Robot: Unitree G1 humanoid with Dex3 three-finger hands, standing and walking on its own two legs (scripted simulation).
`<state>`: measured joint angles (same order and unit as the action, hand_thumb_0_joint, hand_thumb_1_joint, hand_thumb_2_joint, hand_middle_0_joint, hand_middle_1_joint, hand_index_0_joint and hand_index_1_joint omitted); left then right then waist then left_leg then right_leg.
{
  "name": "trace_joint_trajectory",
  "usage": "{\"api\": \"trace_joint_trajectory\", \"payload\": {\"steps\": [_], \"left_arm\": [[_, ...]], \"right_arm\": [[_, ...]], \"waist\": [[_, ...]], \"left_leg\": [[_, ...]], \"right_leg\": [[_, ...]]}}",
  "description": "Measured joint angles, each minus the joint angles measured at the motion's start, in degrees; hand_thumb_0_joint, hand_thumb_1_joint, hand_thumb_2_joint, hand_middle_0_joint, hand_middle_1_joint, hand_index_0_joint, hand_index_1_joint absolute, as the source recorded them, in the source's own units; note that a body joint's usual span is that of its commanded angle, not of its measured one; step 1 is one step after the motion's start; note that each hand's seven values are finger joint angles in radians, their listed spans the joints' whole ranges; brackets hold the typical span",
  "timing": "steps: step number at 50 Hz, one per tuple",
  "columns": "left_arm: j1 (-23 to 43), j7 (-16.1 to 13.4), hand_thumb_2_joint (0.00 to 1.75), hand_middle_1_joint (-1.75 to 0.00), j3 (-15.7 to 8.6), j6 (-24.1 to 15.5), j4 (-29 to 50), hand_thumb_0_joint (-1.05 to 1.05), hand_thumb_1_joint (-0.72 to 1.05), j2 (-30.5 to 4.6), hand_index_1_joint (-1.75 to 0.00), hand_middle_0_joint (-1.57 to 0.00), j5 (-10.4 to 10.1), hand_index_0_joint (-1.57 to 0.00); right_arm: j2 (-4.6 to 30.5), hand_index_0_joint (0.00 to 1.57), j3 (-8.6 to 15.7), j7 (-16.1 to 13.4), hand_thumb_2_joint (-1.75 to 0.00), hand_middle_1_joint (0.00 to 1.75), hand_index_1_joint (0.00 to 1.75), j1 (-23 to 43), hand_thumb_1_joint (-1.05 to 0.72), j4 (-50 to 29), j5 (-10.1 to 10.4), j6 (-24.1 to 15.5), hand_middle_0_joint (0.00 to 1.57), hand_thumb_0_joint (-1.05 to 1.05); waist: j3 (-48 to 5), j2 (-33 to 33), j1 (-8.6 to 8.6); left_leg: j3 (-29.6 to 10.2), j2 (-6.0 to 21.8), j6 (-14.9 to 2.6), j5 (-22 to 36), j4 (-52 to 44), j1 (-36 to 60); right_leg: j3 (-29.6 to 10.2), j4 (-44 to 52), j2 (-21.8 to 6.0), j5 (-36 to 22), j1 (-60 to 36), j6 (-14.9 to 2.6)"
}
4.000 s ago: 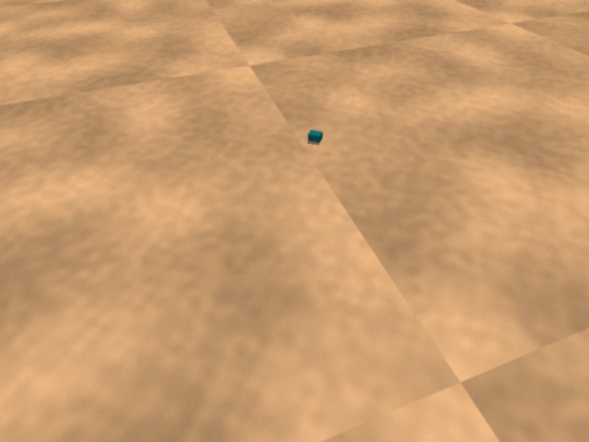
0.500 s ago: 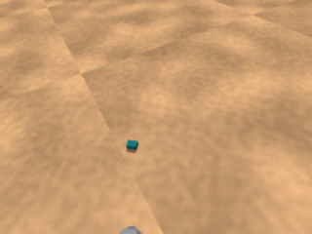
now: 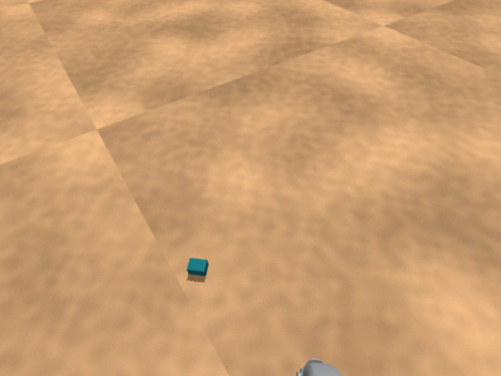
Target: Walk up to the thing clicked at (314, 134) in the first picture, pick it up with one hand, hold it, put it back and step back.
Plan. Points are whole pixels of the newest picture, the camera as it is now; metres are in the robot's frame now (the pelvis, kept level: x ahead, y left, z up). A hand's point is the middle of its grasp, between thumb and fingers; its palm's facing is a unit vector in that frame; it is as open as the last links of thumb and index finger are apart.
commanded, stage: walk up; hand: left
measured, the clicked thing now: (197, 266) +0.66 +0.24 -0.75
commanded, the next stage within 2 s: none
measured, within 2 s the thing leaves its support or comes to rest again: neither
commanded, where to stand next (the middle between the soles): +0.27 +0.01 m, yaw +0 degrees
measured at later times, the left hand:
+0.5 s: hand (88, 366) +0.19 +0.32 -0.16, palm faces -0.02 -0.92 -0.38, open 7.4 cm
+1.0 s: hand (125, 303) +0.30 +0.27 -0.15, palm faces -0.05 -0.94 -0.34, open 7.4 cm
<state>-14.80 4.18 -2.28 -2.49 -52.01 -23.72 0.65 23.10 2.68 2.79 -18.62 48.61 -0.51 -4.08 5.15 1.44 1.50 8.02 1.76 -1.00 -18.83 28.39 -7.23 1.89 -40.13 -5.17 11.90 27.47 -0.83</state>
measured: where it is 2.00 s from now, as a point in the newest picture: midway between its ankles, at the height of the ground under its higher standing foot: outside the picture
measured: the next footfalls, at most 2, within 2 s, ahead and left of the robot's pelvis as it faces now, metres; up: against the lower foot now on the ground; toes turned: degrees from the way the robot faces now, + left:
right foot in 0.06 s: +0.17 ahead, -0.13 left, +0.00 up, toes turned -4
left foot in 0.42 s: +0.27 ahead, +0.16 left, +0.00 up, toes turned +3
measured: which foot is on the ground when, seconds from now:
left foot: down 0.00-0.08, up 0.10-0.40, down 0.42-1.00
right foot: up 0.00-0.04, down 0.06-0.44, up 0.46-0.70, down 0.72-1.00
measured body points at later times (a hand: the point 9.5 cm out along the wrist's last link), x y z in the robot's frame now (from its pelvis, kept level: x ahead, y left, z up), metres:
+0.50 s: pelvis +0.15 +0.04 -0.02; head +0.16 +0.05 +0.43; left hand +0.19 +0.37 -0.14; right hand +0.24 -0.29 -0.11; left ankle +0.24 +0.15 -0.73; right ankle +0.14 -0.12 -0.71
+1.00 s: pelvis +0.20 +0.02 +0.00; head +0.22 +0.02 +0.45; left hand +0.30 +0.32 -0.13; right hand +0.28 -0.28 -0.14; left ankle +0.24 +0.15 -0.73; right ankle +0.23 -0.10 -0.73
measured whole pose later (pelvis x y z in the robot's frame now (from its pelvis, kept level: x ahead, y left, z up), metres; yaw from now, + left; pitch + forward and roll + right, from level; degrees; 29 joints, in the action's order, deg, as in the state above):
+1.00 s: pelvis +0.20 +0.02 +0.00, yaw -1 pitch -2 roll +0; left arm -6.3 1.2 0.2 -0.6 -60.6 -20.3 0.0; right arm 20.5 -1.1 0.6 -6.8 61.0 0.4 -1.7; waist 3.8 -0.5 -0.1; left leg 4.7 3.1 0.9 -14.0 31.1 -14.8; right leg 1.4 -32.2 -2.0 14.9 15.2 0.5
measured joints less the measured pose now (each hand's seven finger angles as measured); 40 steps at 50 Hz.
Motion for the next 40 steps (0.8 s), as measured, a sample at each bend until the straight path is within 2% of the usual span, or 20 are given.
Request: {"api": "trace_joint_trajectory", "payload": {"steps": [3,5,6,8,10,16,19,21,22,23,26,29,34,36,38,40], "left_arm": [[0.3,-0.1,0.9,-0.3,-0.3,-1.0,0.8,0.01,0.9,0.0,-0.3,-0.2,0.1,-0.2],[0.8,-0.9,0.9,-0.3,-0.8,-2.0,1.6,0.0,0.9,0.6,-0.3,-0.2,0.3,-0.2],[0.9,-1.2,0.9,-0.3,-0.7,-2.3,2.1,0.0,0.9,0.7,-0.3,-0.2,0.2,-0.2],[0.8,-1.5,0.9,-0.3,-0.3,-2.6,2.8,0.0,0.9,1.2,-0.3,-0.2,-0.4,-0.2],[0.2,-1.8,0.9,-0.3,0.1,-2.6,3.3,0.0,0.9,1.7,-0.3,-0.2,-0.6,-0.2],[-2.7,-1.6,0.9,-0.3,0.0,-2.4,3.8,0.0,0.9,0.6,-0.3,-0.2,0.2,-0.2],[-3.9,-1.4,0.9,-0.3,-0.2,-1.7,3.5,0.0,0.9,-0.7,-0.31,-0.2,0.4,-0.2],[-4.6,-1.5,0.9,-0.3,-0.1,-1.0,3.1,0.0,0.9,-1.3,-0.31,-0.2,0.4,-0.2],[-4.7,-1.7,0.9,-0.3,0.0,-0.5,2.7,0.0,0.9,-1.6,-0.31,-0.2,0.3,-0.2],[-4.4,-2.1,0.9,-0.3,0.0,0.1,2.0,0.0,0.9,-1.7,-0.3,-0.2,0.2,-0.2],[-3.1,-2.9,0.9,-0.3,0.4,1.4,0.1,0.01,0.9,-1.6,-0.3,-0.2,-0.1,-0.2],[-1.9,-3.2,0.9,-0.3,0.5,1.5,-0.7,0.01,0.9,-1.6,-0.3,-0.2,-0.4,-0.2],[0.0,-3.2,0.9,-0.3,0.4,1.7,-2.2,0.0,0.9,-0.4,-0.3,-0.2,-0.4,-0.2],[0.7,-3.2,0.9,-0.3,0.4,1.9,-3.0,0.0,0.9,-0.1,-0.3,-0.2,-0.2,-0.2],[1.8,-3.5,0.9,-0.3,0.4,1.9,-4.1,0.0,0.9,0.9,-0.3,-0.2,0.2,-0.2],[2.5,-3.2,0.9,-0.3,0.8,2.1,-4.9,0.0,0.9,1.3,-0.3,-0.2,0.2,-0.2]], "right_arm": [[0.6,0.2,0.0,-0.1,-0.9,0.3,0.3,-1.3,-0.9,-0.3,0.2,0.9,0.21,0.01],[1.0,0.2,0.1,-0.5,-0.9,0.3,0.3,-1.2,-0.9,0.2,0.3,1.7,0.2,0.01],[0.9,0.2,0.0,-0.6,-0.9,0.3,0.3,-0.8,-0.9,0.6,0.3,2.2,0.2,0.01],[1.0,0.2,-0.3,-0.8,-0.9,0.3,0.3,0.3,-0.9,1.3,0.4,2.9,0.2,0.01],[1.2,0.2,-0.3,-0.6,-0.9,0.3,0.3,1.2,-0.9,1.5,0.6,2.9,0.2,0.01],[1.3,0.2,0.4,1.0,-0.9,0.3,0.3,2.7,-0.91,0.8,-0.2,2.5,0.2,0.01],[1.3,0.2,0.8,1.4,-0.9,0.3,0.3,2.7,-0.91,1.3,-0.5,2.0,0.2,0.01],[1.7,0.2,1.0,1.1,-0.9,0.3,0.3,2.3,-0.9,1.5,-0.6,1.3,0.2,0.01],[1.8,0.2,1.2,0.6,-0.9,0.3,0.3,2.4,-0.9,1.8,-0.7,0.9,0.2,0.01],[1.5,0.2,1.3,0.0,-0.9,0.3,0.3,2.7,-0.9,2.0,-0.8,0.7,0.2,0.01],[0.4,0.2,0.6,-0.7,-0.9,0.3,0.3,3.6,-0.9,1.8,-0.5,0.7,0.2,0.01],[-0.7,0.2,-0.4,-1.4,-0.9,0.3,0.3,4.1,-0.9,1.4,-0.4,0.6,0.2,0.01],[-0.6,0.2,-1.4,-2.1,-0.9,0.3,0.3,5.2,-0.9,1.8,-0.3,1.2,0.2,0.01],[-0.5,0.2,-1.7,-2.3,-0.9,0.3,0.3,5.9,-0.9,2.3,0.0,1.8,0.2,0.01],[-0.4,0.2,-1.8,-2.6,-0.9,0.3,0.3,7.1,-0.9,3.5,0.5,2.5,0.2,0.01],[-1.2,0.2,-2.0,-2.8,-0.9,0.3,0.3,8.0,-0.9,4.9,0.9,3.0,0.2,0.01]], "waist": [[-0.4,-1.3,0.34],[0.1,-3.5,-0.05],[0.3,-3.7,-0.46],[0.4,-4.3,-1.22],[0.2,-5.0,-1.71],[-0.8,-4.7,-2.75],[-1.5,-3.4,-3.33],[-2.2,-2.7,-3.41],[-2.4,-1.9,-3.24],[-2.4,-1.0,-3.12],[-1.7,0.2,-2.3],[-0.7,1.4,-1.8],[0.3,0.9,-1.19],[0.3,0.5,-1.26],[0.6,-1.5,-1.39],[0.1,-1.5,-1.55]], "left_leg": [[-0.5,0.8,0.93,-5.0,5.3,0.1],[-2.8,2.3,-0.37,-8.4,15.6,-3.1],[-4.4,1.5,-0.75,-9.6,21.9,-5.6],[-6.4,0.2,-0.98,-9.4,31.2,-10.4],[-7.0,0.5,-0.81,-6.9,33.6,-14.6],[-7.0,3.4,0.64,-1.5,20.0,-19.9],[-6.3,3.6,0.85,2.5,12.2,-18.6],[-5.8,2.8,0.75,5.0,7.4,-16.0],[-5.4,2.0,0.75,8.4,7.0,-15.5],[-4.8,1.4,0.67,8.1,8.6,-15.7],[-4.1,1.3,-0.06,5.4,10.2,-15.1],[-3.4,1.2,-0.16,5.4,8.2,-13.2],[-2.9,1.4,0.06,3.8,9.2,-12.8],[-2.8,1.6,0.42,2.3,11.3,-13.4],[-3.5,2.9,1.06,1.1,13.1,-13.6],[-3.8,2.2,1.15,1.0,12.0,-12.9]], "right_leg": [[1.0,6.7,1.7,-1.9,-4.6,-0.83],[2.0,4.5,3.3,-1.2,-5.3,-0.5],[2.0,3.1,3.4,0.1,-5.4,-0.57],[2.0,3.4,3.3,1.3,-7.0,-0.87],[2.1,5.9,3.4,1.0,-9.2,-0.75],[2.2,9.6,3.2,2.2,-13.5,-0.46],[2.0,8.0,2.5,4.8,-14.5,0.18],[1.7,4.4,1.8,7.9,-14.1,0.68],[1.2,1.7,1.0,9.9,-13.5,0.59],[0.1,-1.8,0.6,11.6,-12.4,0.19],[-2.3,-12.8,2.9,16.5,-7.6,-0.73],[-2.1,-14.3,3.3,15.4,-4.6,-0.97],[-1.0,-4.9,2.4,10.8,-5.0,-0.71],[-0.7,0.1,2.6,6.9,-7.1,-0.81],[-0.1,1.3,3.8,4.5,-8.1,0.75],[-0.3,1.0,3.5,5.2,-8.1,1.15]]}}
